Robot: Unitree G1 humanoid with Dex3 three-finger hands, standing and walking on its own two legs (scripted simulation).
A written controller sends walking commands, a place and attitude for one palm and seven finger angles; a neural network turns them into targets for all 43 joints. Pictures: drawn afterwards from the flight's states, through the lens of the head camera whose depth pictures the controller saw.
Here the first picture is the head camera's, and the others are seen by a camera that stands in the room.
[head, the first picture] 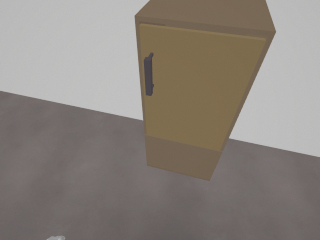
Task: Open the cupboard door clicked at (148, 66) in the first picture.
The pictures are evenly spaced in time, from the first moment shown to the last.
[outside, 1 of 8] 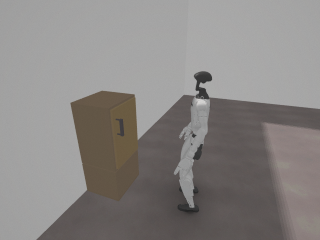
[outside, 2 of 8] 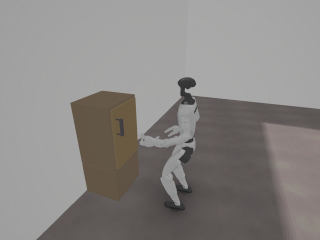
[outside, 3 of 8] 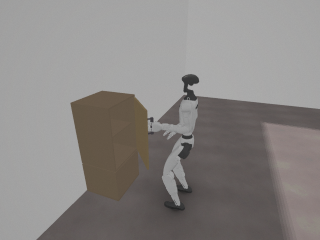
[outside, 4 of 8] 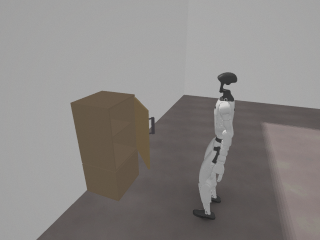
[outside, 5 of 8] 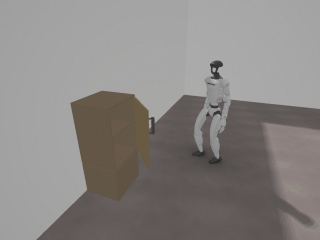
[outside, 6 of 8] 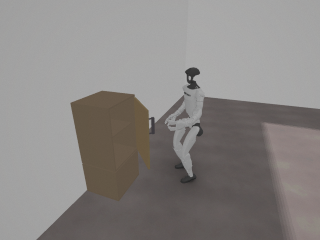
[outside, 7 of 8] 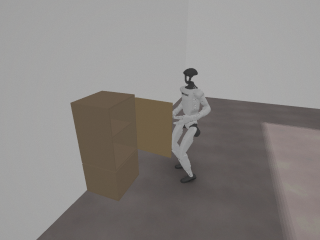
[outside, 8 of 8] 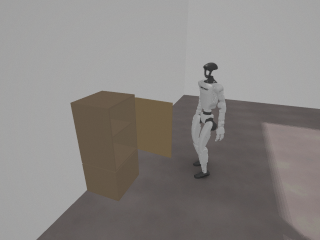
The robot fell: no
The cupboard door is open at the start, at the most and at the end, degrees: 0 86 86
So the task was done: yes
